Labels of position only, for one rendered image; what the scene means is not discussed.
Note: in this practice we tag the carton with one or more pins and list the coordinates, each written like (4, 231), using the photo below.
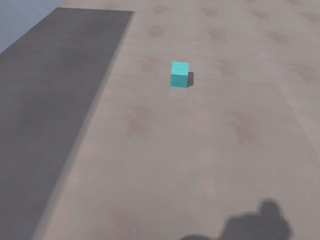
(179, 74)

